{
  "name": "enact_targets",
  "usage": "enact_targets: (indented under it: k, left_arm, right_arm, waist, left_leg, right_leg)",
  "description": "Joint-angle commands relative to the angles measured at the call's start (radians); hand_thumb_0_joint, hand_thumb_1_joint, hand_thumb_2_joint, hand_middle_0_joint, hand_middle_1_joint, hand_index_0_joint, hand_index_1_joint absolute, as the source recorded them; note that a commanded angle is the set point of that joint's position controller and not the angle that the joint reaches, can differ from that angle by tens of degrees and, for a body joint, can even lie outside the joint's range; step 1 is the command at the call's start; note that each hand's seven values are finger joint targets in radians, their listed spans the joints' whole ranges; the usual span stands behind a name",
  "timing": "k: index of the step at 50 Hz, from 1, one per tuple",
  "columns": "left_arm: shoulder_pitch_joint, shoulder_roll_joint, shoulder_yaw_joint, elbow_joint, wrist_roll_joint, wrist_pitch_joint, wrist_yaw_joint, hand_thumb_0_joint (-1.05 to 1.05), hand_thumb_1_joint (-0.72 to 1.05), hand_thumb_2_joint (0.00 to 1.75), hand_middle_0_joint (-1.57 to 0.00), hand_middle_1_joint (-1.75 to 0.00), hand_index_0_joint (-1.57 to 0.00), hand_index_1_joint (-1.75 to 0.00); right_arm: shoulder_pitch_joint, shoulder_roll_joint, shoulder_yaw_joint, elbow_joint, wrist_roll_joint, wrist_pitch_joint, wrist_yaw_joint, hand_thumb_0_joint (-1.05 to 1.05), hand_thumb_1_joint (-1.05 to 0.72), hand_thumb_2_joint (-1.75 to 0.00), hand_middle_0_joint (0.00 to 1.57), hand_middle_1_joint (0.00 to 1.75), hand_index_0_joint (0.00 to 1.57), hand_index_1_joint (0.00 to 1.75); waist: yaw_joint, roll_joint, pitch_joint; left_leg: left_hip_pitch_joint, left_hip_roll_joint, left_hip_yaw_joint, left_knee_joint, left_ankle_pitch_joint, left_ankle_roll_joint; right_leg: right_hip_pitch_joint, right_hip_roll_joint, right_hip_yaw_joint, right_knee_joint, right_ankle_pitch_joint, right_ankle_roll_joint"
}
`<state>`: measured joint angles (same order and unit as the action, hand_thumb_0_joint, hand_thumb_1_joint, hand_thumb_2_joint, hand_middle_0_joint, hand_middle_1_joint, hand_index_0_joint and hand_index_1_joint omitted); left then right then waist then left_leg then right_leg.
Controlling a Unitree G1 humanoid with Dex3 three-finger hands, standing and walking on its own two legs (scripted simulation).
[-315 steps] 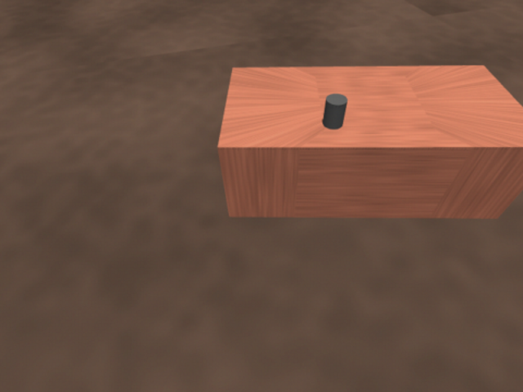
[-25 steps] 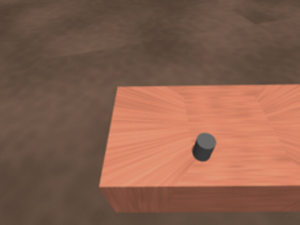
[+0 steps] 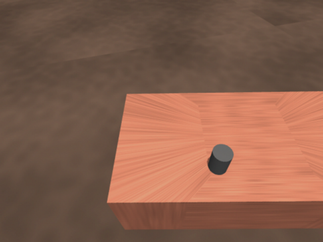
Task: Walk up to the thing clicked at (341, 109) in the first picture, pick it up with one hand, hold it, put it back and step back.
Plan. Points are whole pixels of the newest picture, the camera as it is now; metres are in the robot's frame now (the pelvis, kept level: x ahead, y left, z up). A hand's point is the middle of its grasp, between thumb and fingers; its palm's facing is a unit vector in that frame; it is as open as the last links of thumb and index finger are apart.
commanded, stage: stand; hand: right
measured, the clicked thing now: (220, 159) +0.49 -0.22 -0.27
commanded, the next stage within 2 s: go down in 0.48 s
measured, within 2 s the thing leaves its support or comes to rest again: neither
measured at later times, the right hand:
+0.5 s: hand out of the picture +0.07 -0.25 -0.15, palm faces -0.01 +0.94 -0.35, open 7.4 cm
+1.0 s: hand out of the picture +0.11 -0.26 -0.14, palm faces +0.05 +0.95 -0.32, open 14.8 cm
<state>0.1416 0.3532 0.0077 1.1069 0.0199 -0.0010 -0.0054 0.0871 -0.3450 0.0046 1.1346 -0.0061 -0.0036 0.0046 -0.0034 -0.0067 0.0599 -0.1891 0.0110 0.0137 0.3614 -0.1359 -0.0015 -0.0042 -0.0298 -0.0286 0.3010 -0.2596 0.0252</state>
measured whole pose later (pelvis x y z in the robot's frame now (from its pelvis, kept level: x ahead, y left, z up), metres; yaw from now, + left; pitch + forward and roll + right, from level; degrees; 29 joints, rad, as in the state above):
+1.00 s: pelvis -0.03 -0.01 -0.02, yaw -3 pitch +5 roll +0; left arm 0.14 0.29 0.11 0.77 -0.04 -0.10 0.01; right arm 0.12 -0.33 -0.07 0.67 -0.01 0.30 0.06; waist 0.00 -0.03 -0.03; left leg -0.48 0.04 0.05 0.58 -0.19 -0.01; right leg -0.36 -0.01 0.02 0.62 -0.36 0.01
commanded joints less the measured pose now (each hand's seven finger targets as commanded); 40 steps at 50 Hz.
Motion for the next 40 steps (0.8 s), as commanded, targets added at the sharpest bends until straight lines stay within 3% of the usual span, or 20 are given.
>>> enact_targets:
  k: [1,11,16,17,19,28,29,30,31,32,33,34,35,36,37,38,39,40]
  left_arm:
    - [-0.014,0.210,0.041,-0.051,-0.005,-0.021,0.017,0.00,0.90,0.90,-0.20,-0.30,-0.20,-0.30]
    - [-0.013,0.213,0.039,-0.052,-0.006,-0.023,0.018,0.00,0.90,0.90,-0.20,-0.30,-0.20,-0.30]
    - [-0.002,0.211,0.041,-0.050,-0.002,-0.021,0.016,0.00,0.90,0.90,-0.20,-0.30,-0.20,-0.30]
    - [-0.002,0.210,0.039,-0.052,-0.003,-0.021,0.016,0.00,0.90,0.90,-0.20,-0.30,-0.20,-0.30]
    - [0.002,0.206,0.038,-0.050,-0.002,-0.021,0.016,0.00,0.90,0.90,-0.20,-0.30,-0.20,-0.30]
    - [0.003,0.211,0.038,-0.053,-0.003,-0.019,0.016,0.00,0.90,0.90,-0.20,-0.30,-0.20,-0.30]
    - [0.002,0.209,0.038,-0.052,-0.004,-0.020,0.015,0.00,0.82,0.82,-0.12,-0.22,-0.12,-0.22]
    - [-0.349,0.070,0.025,-0.403,-0.084,-0.145,0.022,0.00,0.74,0.74,-0.04,-0.14,-0.04,-0.14]
    - [-0.384,0.115,0.028,-0.468,-0.091,-0.173,0.035,0.00,0.66,0.66,-0.04,-0.06,-0.02,-0.06]
    - [-0.293,0.175,0.070,-0.346,-0.094,-0.168,0.043,0.00,0.58,0.58,-0.04,-0.04,-0.02,-0.06]
    - [-0.233,0.185,0.098,-0.289,-0.098,-0.155,0.041,0.00,0.50,0.50,-0.04,-0.04,-0.02,-0.06]
    - [-0.213,0.175,0.109,-0.325,-0.100,-0.145,0.047,0.00,0.42,0.42,-0.04,-0.04,-0.02,-0.06]
    - [-0.225,0.222,0.142,-0.403,-0.100,-0.152,0.064,0.00,0.34,0.34,-0.03,-0.03,-0.02,-0.04]
    - [-0.177,0.198,0.130,-0.353,-0.100,-0.148,0.072,0.00,0.26,0.26,-0.03,-0.03,-0.02,-0.04]
    - [-0.066,0.144,0.117,-0.265,-0.087,-0.134,0.070,0.00,0.23,0.22,-0.03,-0.03,-0.02,-0.03]
    - [-0.054,0.133,0.128,-0.202,-0.067,-0.124,0.066,0.00,0.19,0.19,-0.02,-0.03,-0.03,-0.02]
    - [-0.074,0.129,0.156,-0.196,-0.045,-0.129,0.058,0.00,0.14,0.16,-0.03,-0.03,-0.04,-0.02]
    - [-0.049,0.122,0.159,-0.260,-0.044,-0.136,0.053,0.00,0.08,0.14,-0.03,-0.03,-0.04,-0.02]
  right_arm:
    - [-0.047,-0.215,-0.040,-0.056,-0.001,-0.028,-0.015,0.00,-0.90,-0.90,0.20,0.30,0.20,0.30]
    - [-0.036,-0.210,-0.040,-0.055,0.002,-0.024,-0.013,0.00,-0.90,-0.90,0.20,0.30,0.20,0.30]
    - [-0.040,-0.218,-0.044,-0.055,0.000,-0.022,-0.013,0.00,-0.90,-0.90,0.20,0.30,0.20,0.30]
    - [-0.048,-0.217,-0.044,-0.057,-0.001,-0.022,-0.012,0.00,-0.90,-0.90,0.20,0.30,0.20,0.30]
    - [-0.043,-0.223,-0.045,-0.056,0.000,-0.024,-0.012,0.00,-0.90,-0.90,0.20,0.30,0.20,0.30]
    - [-0.040,-0.219,-0.046,-0.052,0.002,-0.026,-0.014,0.00,-0.90,-0.90,0.20,0.30,0.20,0.30]
    - [-0.038,-0.219,-0.046,-0.051,0.001,-0.026,-0.014,0.00,-0.82,-0.82,0.12,0.22,0.12,0.22]
    - [-0.389,-0.060,-0.021,-0.402,0.067,-0.105,-0.026,0.00,-0.74,-0.74,0.04,0.14,0.04,0.14]
    - [-0.322,-0.147,-0.047,-0.463,0.058,-0.109,-0.032,0.00,-0.66,-0.66,0.03,0.07,0.03,0.07]
    - [-0.152,-0.170,-0.061,-0.250,0.052,-0.065,-0.038,0.00,-0.58,-0.58,0.02,0.07,0.03,0.07]
    - [-0.109,-0.194,-0.089,-0.211,0.051,-0.036,-0.034,0.00,-0.50,-0.50,0.01,0.07,0.03,0.07]
    - [-0.098,-0.197,-0.116,-0.185,0.054,-0.008,-0.036,0.00,-0.42,-0.42,0.03,0.07,0.04,0.07]
    - [-0.149,-0.229,-0.127,-0.264,0.049,0.004,-0.045,0.00,-0.34,-0.34,0.04,0.06,0.04,0.06]
    - [-0.175,-0.245,-0.122,-0.288,0.041,0.020,-0.048,0.00,-0.26,-0.26,0.05,0.05,0.05,0.05]
    - [-0.176,-0.231,-0.111,-0.278,0.029,0.049,-0.041,0.00,-0.18,-0.20,0.05,0.05,0.05,0.05]
    - [-0.159,-0.238,-0.128,-0.220,0.008,0.086,-0.032,0.00,-0.12,-0.18,0.04,0.05,0.04,0.05]
    - [-0.128,-0.223,-0.155,-0.211,-0.013,0.113,-0.018,0.00,-0.07,-0.16,0.05,0.05,0.05,0.05]
    - [-0.067,-0.220,-0.168,-0.262,-0.017,0.134,-0.007,0.00,-0.02,-0.13,0.06,0.05,0.05,0.05]
  waist:
    - [0.006,0.009,-0.104]
    - [-0.001,-0.002,-0.078]
    - [0.001,0.018,-0.059]
    - [0.005,0.012,-0.062]
    - [0.004,0.021,-0.060]
    - [0.003,0.018,-0.071]
    - [0.002,0.017,-0.071]
    - [0.012,-0.009,-0.064]
    - [-0.020,0.014,-0.107]
    - [-0.039,0.034,-0.066]
    - [-0.026,0.016,-0.039]
    - [-0.014,0.053,-0.121]
    - [0.014,0.042,-0.256]
    - [0.004,0.014,-0.270]
    - [0.000,-0.019,-0.234]
    - [-0.012,-0.027,-0.183]
    - [-0.014,-0.007,-0.200]
    - [-0.005,0.017,-0.282]
  left_leg:
    - [0.129,0.124,-0.108,-0.020,0.248,0.028]
    - [0.109,0.119,-0.106,-0.025,0.204,0.030]
    - [0.088,0.115,-0.119,-0.055,0.090,0.026]
    - [0.094,0.118,-0.118,-0.044,0.129,0.031]
    - [0.095,0.120,-0.120,-0.049,0.096,0.029]
    - [0.101,0.121,-0.122,-0.048,0.136,0.029]
    - [0.099,0.120,-0.122,-0.048,0.137,0.027]
    - [0.008,0.022,0.003,0.019,0.021,-0.006]
    - [0.056,0.016,0.007,0.018,-0.041,-0.010]
    - [0.035,0.012,0.017,0.023,-0.082,-0.007]
    - [-0.015,0.016,0.024,0.054,-0.074,-0.008]
    - [0.002,0.018,0.024,0.068,-0.032,-0.014]
    - [0.054,0.027,0.022,0.083,0.010,-0.016]
    - [0.045,0.034,0.016,0.090,0.019,-0.015]
    - [0.014,0.031,0.018,0.107,0.016,-0.007]
    - [-0.046,0.025,0.021,0.126,0.000,0.003]
    - [-0.054,0.021,0.025,0.148,-0.008,0.002]
    - [-0.009,0.016,0.032,0.155,0.009,0.000]
  right_leg:
    - [-0.083,-0.115,0.065,-0.051,0.194,-0.033]
    - [-0.087,-0.116,0.068,-0.069,0.172,-0.032]
    - [-0.100,-0.109,0.067,-0.077,0.085,-0.038]
    - [-0.099,-0.112,0.066,-0.070,0.111,-0.037]
    - [-0.104,-0.111,0.068,-0.076,0.080,-0.038]
    - [-0.098,-0.111,0.069,-0.063,0.096,-0.038]
    - [-0.100,-0.111,0.070,-0.063,0.090,-0.039]
    - [-0.294,0.034,-0.009,0.063,0.080,-0.044]
    - [-0.278,0.027,-0.006,0.067,0.054,-0.042]
    - [-0.314,0.033,-0.009,0.074,0.027,-0.045]
    - [-0.325,0.043,-0.013,0.100,0.021,-0.040]
    - [-0.324,0.047,-0.012,0.132,0.050,-0.046]
    - [-0.298,0.044,-0.004,0.144,0.080,-0.042]
    - [-0.313,0.046,-0.006,0.155,0.088,-0.040]
    - [-0.346,0.046,-0.004,0.168,0.087,-0.038]
    - [-0.399,0.048,0.000,0.182,0.074,-0.039]
    - [-0.425,0.048,0.001,0.197,0.059,-0.042]
    - [-0.399,0.049,0.000,0.202,0.066,-0.042]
